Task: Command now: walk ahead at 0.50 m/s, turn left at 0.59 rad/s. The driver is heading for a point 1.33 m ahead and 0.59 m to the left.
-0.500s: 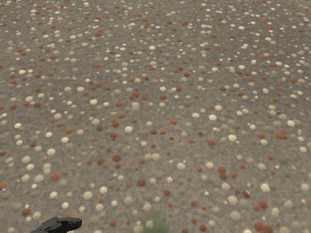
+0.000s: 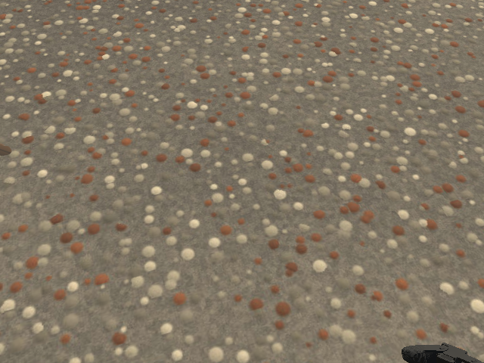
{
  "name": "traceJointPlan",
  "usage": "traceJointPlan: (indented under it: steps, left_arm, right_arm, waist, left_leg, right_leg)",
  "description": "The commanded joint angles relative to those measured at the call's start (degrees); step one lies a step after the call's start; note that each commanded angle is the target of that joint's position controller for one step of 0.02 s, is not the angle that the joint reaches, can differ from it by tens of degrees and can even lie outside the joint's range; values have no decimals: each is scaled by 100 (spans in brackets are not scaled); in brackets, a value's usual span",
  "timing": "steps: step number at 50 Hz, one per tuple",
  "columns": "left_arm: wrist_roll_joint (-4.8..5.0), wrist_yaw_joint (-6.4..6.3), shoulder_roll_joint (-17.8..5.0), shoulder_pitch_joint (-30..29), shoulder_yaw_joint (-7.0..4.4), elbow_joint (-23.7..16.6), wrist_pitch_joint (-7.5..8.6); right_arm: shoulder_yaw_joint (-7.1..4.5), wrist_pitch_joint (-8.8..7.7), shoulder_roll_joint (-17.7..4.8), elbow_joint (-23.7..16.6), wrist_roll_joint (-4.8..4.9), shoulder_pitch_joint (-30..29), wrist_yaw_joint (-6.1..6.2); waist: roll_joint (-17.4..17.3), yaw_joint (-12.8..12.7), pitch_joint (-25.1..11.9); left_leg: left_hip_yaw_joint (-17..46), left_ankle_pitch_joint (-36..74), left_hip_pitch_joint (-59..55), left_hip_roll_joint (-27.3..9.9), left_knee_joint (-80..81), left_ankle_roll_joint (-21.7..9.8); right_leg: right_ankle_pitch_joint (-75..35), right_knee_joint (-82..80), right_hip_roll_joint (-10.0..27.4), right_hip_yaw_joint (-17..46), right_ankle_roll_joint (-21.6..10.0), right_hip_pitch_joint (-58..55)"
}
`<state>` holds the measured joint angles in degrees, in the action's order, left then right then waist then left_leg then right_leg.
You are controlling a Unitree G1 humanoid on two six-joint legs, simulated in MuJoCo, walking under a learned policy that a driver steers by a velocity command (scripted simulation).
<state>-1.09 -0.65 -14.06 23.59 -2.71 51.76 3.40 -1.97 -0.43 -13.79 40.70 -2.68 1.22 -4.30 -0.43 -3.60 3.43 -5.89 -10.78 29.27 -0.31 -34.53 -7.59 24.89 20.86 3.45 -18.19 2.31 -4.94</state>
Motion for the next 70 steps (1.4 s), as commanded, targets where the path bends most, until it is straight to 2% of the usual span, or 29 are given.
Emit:
traceJointPlan:
  steps: [1,2,3,4,5,7,12,22,25,27,28,29,30,31,33,36,39,48,51,53,54,55,56,57,59,60,62,64,70]
  left_arm:
    - [-4,-41,-1143,-72,-235,-356,-77]
    - [58,53,-506,91,-89,-773,-43]
    - [-4,93,-790,-376,-155,-1043,-11]
    - [0,115,-837,-977,-157,-1179,22]
    - [45,115,-711,-940,-92,-1146,88]
    - [-103,104,-700,-675,-99,-1001,-7]
    - [-158,178,-567,-961,-80,-1101,-284]
    - [-73,232,-588,-2827,-4,-1767,-158]
    - [-40,206,-721,-2551,-24,-1782,-88]
    - [-28,94,-950,-1476,-128,-1462,-25]
    - [-74,17,-1137,-667,-202,-1282,51]
    - [-207,-87,-1561,266,-286,-1264,76]
    - [-233,-70,-1952,-133,-365,-1307,6]
    - [-122,-33,-1331,-602,-283,-1387,-52]
    - [-89,12,-688,-1048,-112,-1365,-38]
    - [-25,35,-669,-796,-97,-1104,109]
    - [32,85,-715,-592,-127,-946,226]
    - [25,37,-876,-70,-162,-551,181]
    - [13,-22,-1030,92,-185,-409,74]
    - [1,-63,-1218,117,-214,-355,-26]
    - [22,-68,-1265,56,-212,-385,-78]
    - [2,-57,-1213,-29,-189,-523,-86]
    - [22,73,-487,188,-33,-944,-52]
    - [-22,79,-953,-443,-130,-1175,-37]
    - [55,98,-800,-817,-48,-1235,75]
    - [12,96,-778,-704,-50,-1115,50]
    - [-143,132,-718,-329,-38,-956,-154]
    - [-151,204,-610,-349,-30,-934,-253]
    - [-96,237,-566,-1557,-39,-1223,-265]
  right_arm:
    - [-385,-120,-886,296,-81,1989,184]
    - [-560,-106,-1572,267,-67,2158,276]
    - [-604,-54,-1781,104,129,2255,316]
    - [-574,-20,-1627,247,170,2181,368]
    - [-503,-43,-1338,301,213,1925,405]
    - [-384,-120,-960,255,262,1417,437]
    - [-388,-288,-1038,316,258,1695,376]
    - [-402,-296,-1110,563,203,2723,457]
    - [-432,-289,-1241,508,183,2507,524]
    - [-450,-315,-1350,435,183,2167,487]
    - [-426,-352,-1272,423,231,2079,429]
    - [-279,-396,-736,246,264,2218,403]
    - [-231,-363,-493,97,369,2932,408]
    - [-269,-255,-941,346,145,2705,464]
    - [-273,-197,-879,320,126,2072,350]
    - [-240,-35,-717,284,65,1948,203]
    - [-197,25,-609,83,61,1464,113]
    - [-3,-32,-340,-511,58,-275,-86]
    - [-33,-18,-433,-568,3,-320,-45]
    - [-117,-35,-583,-419,-26,259,31]
    - [-203,-83,-709,-189,-49,1020,87]
    - [-360,-103,-1054,123,-101,2031,187]
    - [-513,-65,-1682,57,-32,1962,282]
    - [-549,-10,-1774,-89,141,2260,327]
    - [-436,-27,-1269,160,226,1862,424]
    - [-360,-82,-1028,155,209,1581,440]
    - [-242,-203,-764,151,237,1319,432]
    - [-242,-309,-802,296,263,1518,393]
    - [-237,-373,-880,650,259,2162,374]
  waist:
    - [176,1154,-1271]
    - [-1121,925,-1843]
    - [-960,1006,-2198]
    - [-346,1028,-1411]
    - [-168,782,-794]
    - [-14,280,-420]
    - [-105,249,-370]
    - [-317,908,-19]
    - [-440,677,-46]
    - [-366,170,-467]
    - [-45,-256,-952]
    - [674,-486,-1902]
    - [2135,146,-2158]
    - [950,273,-1304]
    - [184,331,-373]
    - [650,409,-258]
    - [599,396,-217]
    - [527,69,159]
    - [563,132,81]
    - [668,419,-356]
    - [569,760,-800]
    - [143,1214,-1387]
    - [-1274,773,-1900]
    - [-745,1108,-2250]
    - [-110,754,-833]
    - [80,479,-548]
    - [-46,152,-552]
    - [-69,128,-518]
    - [-178,529,-35]
  left_leg:
    - [224,-431,-2721,395,606,-519]
    - [2910,-1119,-4494,-1352,866,-1132]
    - [5051,-522,-4850,-2000,1697,-1558]
    - [4007,124,-4472,-1769,1745,-1375]
    - [3289,842,-3645,-1582,1771,-1200]
    - [2451,1728,-2542,-967,1926,-836]
    - [2192,1610,-1991,-603,2292,-832]
    - [2633,2170,-3028,-645,1913,-630]
    - [2823,2597,-2914,-712,1592,-371]
    - [2713,3590,-2506,-460,629,-103]
    - [2411,3271,-2043,-63,-576,42]
    - [1923,1164,-1302,323,-2308,136]
    - [1441,-2226,309,1066,-3432,287]
    - [1457,-1687,709,433,-3872,242]
    - [1261,-868,449,69,-3485,320]
    - [1087,-671,219,-116,-3245,406]
    - [1014,-262,747,-216,-3112,441]
    - [175,876,612,-238,-597,368]
    - [-99,195,244,35,-156,106]
    - [-248,-409,-562,459,19,-158]
    - [-195,-364,-1540,649,358,-334]
    - [543,-583,-3021,257,668,-601]
    - [3392,-926,-4834,-1564,893,-1258]
    - [5060,-394,-5008,-1991,1612,-1616]
    - [3246,1099,-3687,-1574,1748,-1241]
    - [2744,1649,-3056,-1251,1839,-986]
    - [2190,2202,-2346,-914,2029,-829]
    - [1952,2294,-2135,-772,2249,-818]
    - [1774,1881,-2551,-683,2632,-511]
  right_leg:
    - [-5204,3051,1138,188,-572,1029]
    - [-1016,5014,437,234,-236,3369]
    - [777,6035,-325,1371,-86,4468]
    - [164,5982,22,1840,-156,4999]
    - [-339,5469,239,1834,-192,4821]
    - [-537,4687,457,1903,-129,4038]
    - [-1123,3885,388,1793,93,3955]
    - [-2247,1781,-72,1872,7,4532]
    - [-1993,1191,-242,1945,-177,3604]
    - [-1586,871,-538,1799,-369,1967]
    - [-1634,587,-220,2032,-536,744]
    - [-238,423,1263,3539,-770,-557]
    - [63,-531,2336,6313,-1363,-1176]
    - [775,-582,2133,6106,-1333,-327]
    - [-375,-756,1546,4224,-1135,887]
    - [-2000,-929,1179,2940,-1013,1298]
    - [-2870,-1059,1209,2298,-1081,1077]
    - [-3647,-1095,1084,901,-893,646]
    - [-5153,-517,1211,622,-807,114]
    - [-6720,670,1246,453,-773,-78]
    - [-6587,1761,1216,363,-718,241]
    - [-5206,3357,1083,309,-541,1278]
    - [100,5298,194,400,-198,3803]
    - [703,6175,-350,1560,-111,4625]
    - [-384,5384,244,1861,-212,4765]
    - [-482,4903,391,1874,-206,4348]
    - [-522,4479,459,1879,-118,3621]
    - [-762,4159,418,1765,-63,3546]
    - [-2121,2819,410,1717,-50,4396]
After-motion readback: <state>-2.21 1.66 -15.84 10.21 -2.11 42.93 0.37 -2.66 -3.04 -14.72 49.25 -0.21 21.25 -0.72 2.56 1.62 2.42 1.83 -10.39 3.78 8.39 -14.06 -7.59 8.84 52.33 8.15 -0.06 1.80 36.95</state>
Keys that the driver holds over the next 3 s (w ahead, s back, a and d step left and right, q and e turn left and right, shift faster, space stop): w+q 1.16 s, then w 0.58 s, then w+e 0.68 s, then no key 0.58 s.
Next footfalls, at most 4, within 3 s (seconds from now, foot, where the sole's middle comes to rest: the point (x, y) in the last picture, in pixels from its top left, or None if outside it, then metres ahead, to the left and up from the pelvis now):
0.02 left None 0.16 0.07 -0.76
0.56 right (272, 335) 0.52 -0.03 -0.76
1.10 left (162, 281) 0.65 0.30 -0.76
1.66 right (145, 184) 1.00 0.41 -0.76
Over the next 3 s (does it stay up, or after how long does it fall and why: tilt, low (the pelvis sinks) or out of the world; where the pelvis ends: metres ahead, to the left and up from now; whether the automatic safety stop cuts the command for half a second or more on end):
stays up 1.24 0.68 0.01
